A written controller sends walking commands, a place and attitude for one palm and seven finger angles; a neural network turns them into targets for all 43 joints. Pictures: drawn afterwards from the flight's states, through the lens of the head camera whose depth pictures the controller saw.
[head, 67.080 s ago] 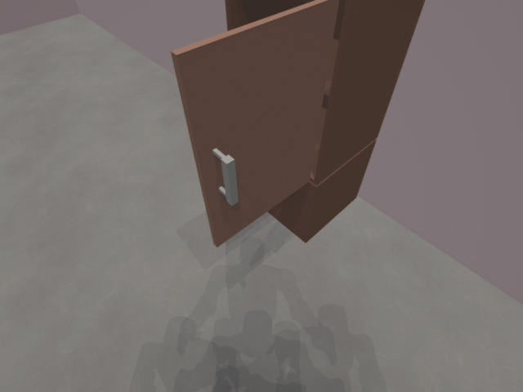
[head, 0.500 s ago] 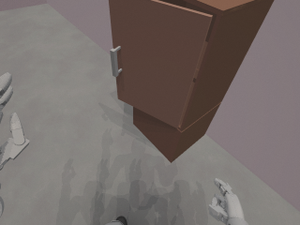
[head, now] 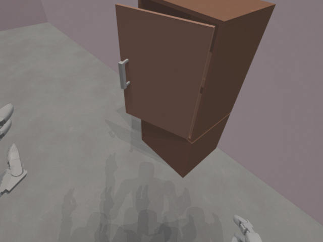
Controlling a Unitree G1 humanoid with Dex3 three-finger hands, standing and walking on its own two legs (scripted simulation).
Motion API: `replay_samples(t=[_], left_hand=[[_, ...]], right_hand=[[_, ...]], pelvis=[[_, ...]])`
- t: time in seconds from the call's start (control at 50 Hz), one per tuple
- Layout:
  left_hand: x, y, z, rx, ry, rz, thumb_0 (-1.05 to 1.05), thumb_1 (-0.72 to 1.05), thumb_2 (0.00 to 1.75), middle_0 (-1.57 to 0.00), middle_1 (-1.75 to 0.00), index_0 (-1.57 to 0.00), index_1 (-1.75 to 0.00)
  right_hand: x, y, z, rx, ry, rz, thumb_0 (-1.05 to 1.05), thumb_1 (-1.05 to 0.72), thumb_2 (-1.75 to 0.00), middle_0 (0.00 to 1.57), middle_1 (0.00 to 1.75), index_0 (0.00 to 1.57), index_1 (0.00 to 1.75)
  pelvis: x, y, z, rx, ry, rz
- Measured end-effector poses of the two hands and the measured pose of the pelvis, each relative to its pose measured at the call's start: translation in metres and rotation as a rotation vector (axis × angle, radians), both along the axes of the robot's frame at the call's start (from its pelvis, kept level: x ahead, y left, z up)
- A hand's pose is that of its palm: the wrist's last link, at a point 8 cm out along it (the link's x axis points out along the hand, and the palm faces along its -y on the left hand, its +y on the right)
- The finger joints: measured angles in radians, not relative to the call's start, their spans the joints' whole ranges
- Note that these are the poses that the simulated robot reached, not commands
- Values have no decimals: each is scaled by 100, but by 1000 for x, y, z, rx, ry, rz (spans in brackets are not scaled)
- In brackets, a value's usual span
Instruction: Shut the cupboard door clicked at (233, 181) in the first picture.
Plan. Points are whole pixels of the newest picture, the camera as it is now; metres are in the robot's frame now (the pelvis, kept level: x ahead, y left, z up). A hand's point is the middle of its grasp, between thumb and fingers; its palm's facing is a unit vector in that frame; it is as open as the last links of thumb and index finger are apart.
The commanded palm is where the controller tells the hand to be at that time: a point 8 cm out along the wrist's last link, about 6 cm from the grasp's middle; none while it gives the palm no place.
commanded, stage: stop stepping back and stand still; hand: left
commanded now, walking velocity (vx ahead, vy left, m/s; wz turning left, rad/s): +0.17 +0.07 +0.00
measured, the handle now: (125, 74) +0.87 +0.19 -0.05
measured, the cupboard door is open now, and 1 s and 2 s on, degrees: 18 18 18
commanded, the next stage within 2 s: let the arm hang, fingers relaxed in 0.34 s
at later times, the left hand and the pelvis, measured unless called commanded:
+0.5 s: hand (28, 175) +0.22 +0.28 +0.11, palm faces +0.30 -0.82 -0.49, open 7.4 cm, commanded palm none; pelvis +0.01 +0.02 +0.00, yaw +0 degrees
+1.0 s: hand out of the picture -0.07 +0.21 -0.17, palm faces +0.02 -0.98 -0.22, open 7.3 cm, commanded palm none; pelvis +0.00 +0.01 +0.00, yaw +0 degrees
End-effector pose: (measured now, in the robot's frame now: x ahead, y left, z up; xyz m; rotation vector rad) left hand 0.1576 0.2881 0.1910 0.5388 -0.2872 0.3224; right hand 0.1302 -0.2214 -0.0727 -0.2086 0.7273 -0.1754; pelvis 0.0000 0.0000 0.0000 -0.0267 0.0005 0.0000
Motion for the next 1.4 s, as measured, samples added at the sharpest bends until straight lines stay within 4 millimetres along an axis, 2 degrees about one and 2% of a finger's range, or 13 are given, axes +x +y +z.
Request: replay_samples(t=[0.2, 0.36, 0.46, 0.5, 0.58, 0.64, 0.68, 0.76, 0.88, 1.0, 1.08, 1.18, 1.4], left_hand=[[4, 41, -18, -98, -36, 153, 2, 89, 90, -21, -30, -21, -30], [18, 29, -13, -51, -5, 65, 2, 90, 90, -21, -30, -21, -30], [19, 25, -14, -5, 37, 32, 2, 89, 90, -21, -30, -21, -30], [30, 30, -54, -43, 214, 33, 1, 90, 90, -20, -30, -21, -30], [25, 25, -177, -215, 710, 88, 1, 90, 90, -20, -30, -20, -30], [-14, 0, -257, -331, 1040, 102, 1, 91, 90, -19, -30, -20, -29], [-48, -22, -296, -406, 1220, 101, 1, 91, 90, -19, -30, -20, -29], [-119, -50, -338, -534, 1470, 158, 1, 95, 90, -20, -30, -21, -30], [-197, -45, -343, -590, 1672, 284, 1, 97, 90, -20, -30, -21, -30], [-230, -30, -330, -562, 1740, 376, 1, 93, 90, -20, -30, -21, -30], [-224, -22, -325, -533, 1714, 390, 1, 92, 90, -20, -30, -20, -30], [-198, -20, -325, -513, 1637, 360, 1, 92, 90, -20, -30, -20, -30], [-144, -39, -327, -523, 1521, 252, 1, 91, 90, -20, -30, -20, -30]], right_hand=[[0, -2, -12, -30, 47, -28, 1, -90, -90, 20, 30, 20, 30], [10, 8, 6, -24, -14, -17, 1, -90, -90, 20, 30, 20, 30], [17, 7, 2, 0, -14, 2, 1, -90, -90, 20, 30, 20, 30], [20, 2, -11, 13, 22, 44, 1, -90, -90, 20, 30, 20, 30], [13, -13, -34, 8, 120, 50, 1, -90, -90, 20, 30, 20, 30], [-6, -23, -40, -11, 196, 21, 1, -90, -90, 20, 30, 20, 30], [-25, -28, -41, -28, 266, -2, 1, -90, -90, 20, 30, 20, 30], [-71, -32, -42, -53, 436, -48, 1, -90, -90, 20, 30, 20, 30], [-130, -25, -48, -39, 651, -94, 1, -90, -90, 20, 30, 20, 30], [-152, -11, -58, 18, 706, -119, 1, -90, -90, 20, 30, 20, 30], [-149, -2, -64, 54, 685, -120, 1, -90, -90, 20, 30, 20, 30], [-138, 5, -69, 81, 639, -112, 0, -90, -90, 20, 30, 20, 30], [-125, 4, -66, 83, 592, -113, 0, -90, -90, 20, 30, 20, 30]], pelvis=[[11, 19, -4, 10, -32, -6], [8, 18, 2, 19, -1, -12], [10, 16, 2, 7, 14, -12], [7, 20, -2, 4, 12, -7], [0, 24, -9, 13, -4, -2], [-3, 22, -10, 20, -17, -1], [-4, 20, -9, 22, -23, 0], [-5, 15, -4, 16, -27, 3], [-4, 12, 1, 6, -25, 8], [-4, 14, 4, 7, -36, 2], [-5, 16, 5, 9, -44, -3], [-6, 17, 5, 14, -49, -7], [-4, 15, 5, 20, -43, -10]])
